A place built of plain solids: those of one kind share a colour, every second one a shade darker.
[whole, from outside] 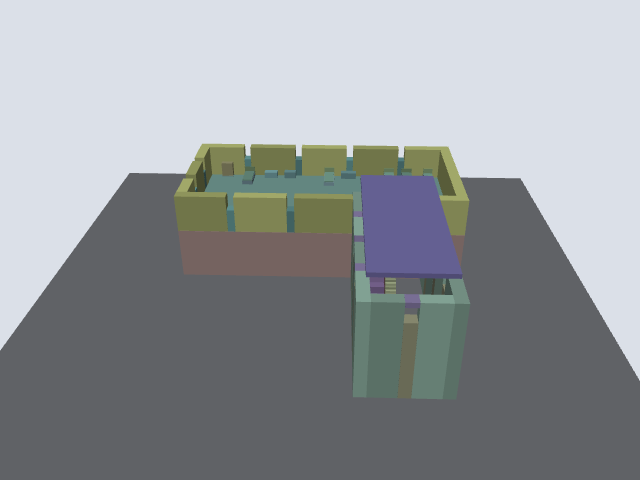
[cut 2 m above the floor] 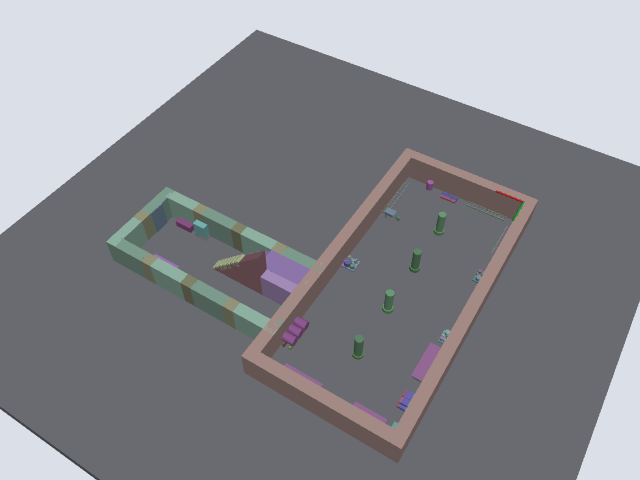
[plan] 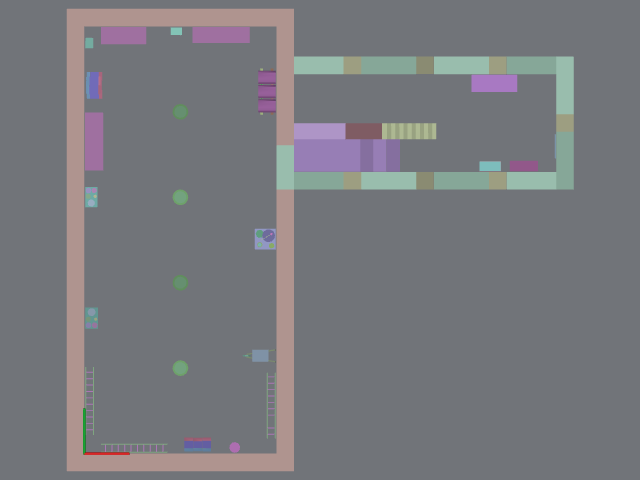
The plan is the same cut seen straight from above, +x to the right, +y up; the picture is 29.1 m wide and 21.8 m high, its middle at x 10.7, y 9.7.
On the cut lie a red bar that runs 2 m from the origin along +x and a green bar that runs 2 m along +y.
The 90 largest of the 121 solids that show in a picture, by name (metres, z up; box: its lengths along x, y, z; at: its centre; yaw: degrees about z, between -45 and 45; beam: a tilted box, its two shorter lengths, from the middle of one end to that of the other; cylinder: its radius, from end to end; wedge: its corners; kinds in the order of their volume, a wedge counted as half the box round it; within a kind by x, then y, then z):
{
 "wall_undercroft_1": {"box": [0.8, 21.0, 4.13], "at": [-0.4, 9.7, 1.76]},
 "wall_undercroft_2": {"box": [10.32, 0.8, 4.13], "at": [4.36, -0.4, 1.76]},
 "wall_undercroft_3": {"box": [10.32, 0.8, 4.13], "at": [4.36, 19.8, 1.76]},
 "wall_undercroft_4": {"box": [0.8, 21.0, 4.13], "at": [9.12, 9.7, 1.76]},
 "wall_vestibule_1": {"box": [0.8, 2.02, 7.14], "at": [9.12, 13.0, 3.27]},
 "wall_vestibule_2": {"box": [3.05, 0.8, 7.14], "at": [10.25, 12.39, 3.27]},
 "wall_vestibule_3": {"box": [3.05, 0.8, 7.14], "at": [10.25, 17.63, 3.27]},
 "wall_vestibule_4": {"box": [2.5, 0.8, 7.14], "at": [13.82, 12.39, 3.27]},
 "wall_vestibule_5": {"box": [2.5, 0.8, 7.14], "at": [13.82, 17.63, 3.27]},
 "wall_vestibule_6": {"box": [2.5, 0.8, 7.14], "at": [17.12, 12.39, 3.27]},
 "wall_vestibule_7": {"box": [2.5, 0.8, 7.14], "at": [17.12, 17.63, 3.27]},
 "wall_vestibule_8": {"box": [3.05, 0.8, 7.14], "at": [20.7, 12.39, 3.27]},
 "wall_vestibule_9": {"box": [3.05, 0.8, 7.14], "at": [20.7, 17.63, 3.27]},
 "wall_vestibule_10": {"box": [0.8, 2.62, 7.14], "at": [21.83, 13.3, 3.27]},
 "wall_vestibule_11": {"box": [0.8, 2.62, 7.14], "at": [21.83, 16.72, 3.27]},
 "wall_dorter_1": {"box": [0.8, 3.7, 2.8], "at": [-0.4, 1.05, 5.24]},
 "wall_dorter_2": {"box": [0.8, 3.8, 2.8], "at": [-0.4, 5.35, 5.24]},
 "wall_dorter_3": {"box": [0.8, 3.8, 2.8], "at": [-0.4, 9.7, 5.24]},
 "wall_dorter_4": {"box": [0.8, 3.8, 2.8], "at": [-0.4, 14.05, 5.24]},
 "wall_dorter_5": {"box": [0.8, 3.7, 2.8], "at": [-0.4, 18.35, 5.24]},
 "wall_dorter_6": {"box": [3.13, 0.8, 2.8], "at": [0.77, -0.4, 5.24]},
 "wall_dorter_7": {"box": [2.66, 0.8, 2.8], "at": [4.36, -0.4, 5.24]},
 "wall_dorter_8": {"box": [10.32, 0.8, 2.8], "at": [4.36, 19.8, 5.24]},
 "wall_dorter_9": {"box": [3.13, 0.8, 2.8], "at": [7.96, -0.4, 5.24]},
 "wall_dorter_10": {"box": [0.8, 3.7, 2.8], "at": [9.12, 1.05, 5.24]},
 "wall_dorter_11": {"box": [0.8, 3.8, 2.8], "at": [9.12, 5.35, 5.24]},
 "wall_dorter_12": {"box": [0.8, 6.36, 2.8], "at": [9.12, 10.98, 5.24]},
 "wall_dorter_13": {"box": [0.8, 5.09, 2.8], "at": [9.12, 17.66, 5.24]},
 "floor_dorter_1": {"box": [8.72, 19.4, 0.4], "at": [4.36, 9.7, 3.94]},
 "wall_vestibule_under_light_1": {"box": [0.8, 0.8, 5.79], "at": [12.17, 12.39, 2.6]},
 "wall_vestibule_under_light_2": {"box": [0.8, 0.8, 5.79], "at": [12.17, 17.63, 2.6]},
 "wall_vestibule_under_light_3": {"box": [0.8, 0.8, 5.79], "at": [15.47, 12.39, 2.6]},
 "wall_vestibule_under_light_4": {"box": [0.8, 0.8, 5.79], "at": [15.47, 17.63, 2.6]},
 "wall_vestibule_under_light_5": {"box": [0.8, 0.8, 5.79], "at": [18.78, 12.39, 2.6]},
 "wall_vestibule_under_light_6": {"box": [0.8, 0.8, 5.79], "at": [18.78, 17.63, 2.6]},
 "wall_vestibule_under_light_7": {"box": [0.8, 0.8, 5.79], "at": [21.83, 15.01, 2.6]},
 "over_vestibule_1": {"box": [12.51, 5.04, 0.3], "at": [15.47, 15.01, 8.23]},
 "floor_terrace_1": {"box": [3.0, 1.48, 2.46], "at": [11.02, 13.53, 0.93]},
 "floor_terrace_2": {"box": [0.6, 1.48, 1.92], "at": [12.82, 13.53, 0.66]},
 "floor_terrace_3": {"box": [0.6, 1.48, 1.38], "at": [13.42, 13.53, 0.39]},
 "floor_terrace_4": {"box": [0.62, 1.48, 0.86], "at": [14.03, 13.53, 0.13]},
 "mass_under_head_1": {"box": [2.35, 0.73, 4.14], "at": [10.69, 14.64, 1.77]},
 "fill_under_steps_1": {"wedge": [[11.86, 14.27, -0.3], [11.86, 14.27, 3.92], [11.86, 15.0, -0.3], [11.86, 15.0, 3.92], [16.18, 14.27, -0.3], [16.18, 14.27, -0.24], [16.18, 15.0, -0.3], [16.18, 15.0, -0.24]]},
 "wall_dorter_under_light_1": {"box": [0.8, 0.55, 1.75], "at": [-0.4, 3.17, 4.71]},
 "wall_dorter_under_light_2": {"box": [0.8, 0.55, 1.75], "at": [-0.4, 7.53, 4.71]},
 "wall_dorter_under_light_3": {"box": [0.8, 0.55, 1.75], "at": [-0.4, 11.88, 4.71]},
 "wall_dorter_under_light_4": {"box": [0.8, 0.55, 1.75], "at": [-0.4, 16.23, 4.71]},
 "wall_dorter_under_light_5": {"box": [0.8, 0.55, 1.75], "at": [9.12, 3.17, 4.71]},
 "wall_dorter_under_light_6": {"box": [0.8, 0.55, 1.75], "at": [9.12, 7.53, 4.71]},
 "pier_undercroft_1": {"cylinder": 0.27, "from": [4.36, 3.88, 0.28], "to": [4.36, 3.88, 1.85]},
 "pier_undercroft_2": {"cylinder": 0.27, "from": [4.36, 7.76, 0.28], "to": [4.36, 7.76, 1.85]},
 "pier_undercroft_3": {"cylinder": 0.27, "from": [4.36, 11.64, 0.29], "to": [4.36, 11.64, 1.85]},
 "pier_undercroft_4": {"cylinder": 0.27, "from": [4.36, 15.52, 0.22], "to": [4.36, 15.52, 1.85]},
 "bed_frame_dorter_1": {"box": [1.92, 0.86, 0.31], "at": [0.99, 3.33, 4.3]},
 "bed_frame_dorter_2": {"box": [1.98, 0.84, 0.31], "at": [1.02, 10.15, 4.3]},
 "chest_dorter_1": {"box": [0.54, 1.27, 0.52], "at": [0.3, 11.78, 4.4]},
 "chest_dorter_2": {"box": [0.55, 0.97, 0.53], "at": [0.31, 6.81, 4.4]},
 "chest_dorter_3": {"box": [0.57, 1.08, 0.49], "at": [0.32, 5.18, 4.39]},
 "wall_vestibule_over_light_1": {"box": [0.8, 0.8, 0.35], "at": [12.17, 12.39, 6.67]},
 "wall_vestibule_over_light_2": {"box": [0.8, 0.8, 0.35], "at": [15.47, 12.39, 6.67]},
 "wall_vestibule_over_light_3": {"box": [0.8, 0.8, 0.35], "at": [18.78, 12.39, 6.67]},
 "wall_vestibule_over_light_4": {"box": [0.8, 0.8, 0.35], "at": [21.83, 15.01, 6.67]},
 "aumbry_carcase_vestibule_1": {"box": [0.97, 0.43, 1.16], "at": [18.43, 13.05, 0.67]},
 "aumbry_carcase_dorter_1": {"box": [0.43, 0.93, 1.15], "at": [0.25, 1.45, 4.8]},
 "pier_undercroft_base_1": {"cylinder": 0.35, "from": [4.36, 3.88, 0.0], "to": [4.36, 3.88, 0.28]},
 "pier_undercroft_base_2": {"cylinder": 0.35, "from": [4.36, 7.76, 0.0], "to": [4.36, 7.76, 0.28]},
 "pier_undercroft_base_3": {"cylinder": 0.35, "from": [4.36, 11.64, 0.0], "to": [4.36, 11.64, 0.29]},
 "pier_undercroft_base_4": {"cylinder": 0.35, "from": [4.36, 15.52, 0.0], "to": [4.36, 15.52, 0.22]},
 "chest_vestibule_1": {"box": [1.29, 0.48, 0.56], "at": [19.96, 13.06, 0.23]},
 "table_top_undercroft_1": {"box": [0.82, 2.64, 0.06], "at": [0.44, 14.17, 0.73]},
 "table_top_undercroft_2": {"box": [2.07, 0.78, 0.06], "at": [1.78, 18.98, 0.71]},
 "table_top_undercroft_3": {"box": [2.6, 0.73, 0.06], "at": [6.21, 19.01, 0.69]},
 "bed_pallet_dorter_1": {"box": [1.8, 0.8, 0.11], "at": [1.02, 3.33, 4.51]},
 "bed_pallet_dorter_2": {"box": [1.86, 0.78, 0.11], "at": [1.05, 10.15, 4.51]},
 "tread_1": {"wedge": [[13.33, 15.0, 2.05], [13.33, 15.0, 2.53], [13.34, 14.27, 2.05], [13.34, 14.27, 2.53], [13.56, 14.27, 2.05], [13.56, 14.27, 2.52], [13.56, 15.0, 2.05], [13.56, 15.0, 2.52]]},
 "tread_2": {"wedge": [[13.52, 14.27, 1.87], [13.52, 14.27, 2.35], [13.52, 15.0, 1.87], [13.52, 15.0, 2.35], [13.74, 15.0, 1.87], [13.74, 15.0, 2.34], [13.75, 14.27, 1.87], [13.75, 14.27, 2.34]]},
 "tread_3": {"wedge": [[13.7, 15.0, 1.7], [13.7, 15.0, 2.17], [13.71, 14.27, 1.7], [13.71, 14.27, 2.17], [13.93, 14.27, 1.7], [13.93, 14.27, 2.16], [13.93, 15.0, 1.7], [13.93, 15.0, 2.16]]},
 "tread_4": {"wedge": [[13.89, 14.27, 1.51], [13.89, 14.27, 1.99], [13.89, 15.0, 1.51], [13.89, 15.0, 1.99], [14.12, 14.27, 1.51], [14.12, 14.27, 1.98], [14.12, 15.0, 1.51], [14.12, 15.0, 1.98]]},
 "tread_5": {"wedge": [[15.01, 14.27, 0.43], [15.01, 14.27, 0.91], [15.01, 15.0, 0.43], [15.01, 15.0, 0.92], [15.24, 14.27, 0.43], [15.24, 14.27, 0.9], [15.24, 15.0, 0.43], [15.24, 15.0, 0.9]]},
 "tread_6": {"wedge": [[15.76, 14.27, -0.3], [15.76, 14.27, 0.19], [15.76, 15.0, -0.3], [15.76, 15.0, 0.19], [15.98, 14.27, -0.3], [15.98, 14.27, 0.18], [15.98, 15.0, -0.3], [15.98, 15.0, 0.18]]},
 "pot_plinth_undercroft_1": {"box": [0.56, 0.92, 0.17], "at": [0.31, 11.64, 0.04]},
 "pot_plinth_undercroft_2": {"box": [0.59, 0.96, 0.17], "at": [0.33, 6.15, 0.04]},
 "tub_stand_undercroft_1": {"box": [0.95, 0.95, 0.17], "at": [8.21, 9.74, 0.04]},
 "door_leaf_far_1": {"box": [0.06, 1.1, 2.15], "at": [21.39, 13.96, 1.02]},
 "cask_undercroft_1": {"cylinder": 0.24, "from": [6.83, 0.28, 0.0], "to": [6.83, 0.28, 0.67]},
 "crate_undercroft_1": {"box": [0.35, 0.47, 0.3], "at": [0.22, 18.65, 0.45], "yaw": -1.0},
 "crate_undercroft_2": {"box": [0.5, 0.34, 0.28], "at": [4.17, 19.18, 0.71], "yaw": -0.7},
 "table_top_vestibule_1": {"box": [2.08, 0.78, 0.06], "at": [18.62, 16.81, 0.71]},
 "barrow_tray_undercroft_1": {"wedge": [[7.62, 4.17, 0.59], [7.62, 4.71, 0.59], [7.74, 4.24, 0.3], [7.74, 4.64, 0.3], [8.27, 4.24, 0.3], [8.27, 4.64, 0.3], [8.36, 4.17, 0.59], [8.36, 4.71, 0.59]]},
 "sack_mid_undercroft_1": {"box": [0.41, 0.4, 0.24], "at": [0.46, 16.32, 0.07], "yaw": -0.1}
}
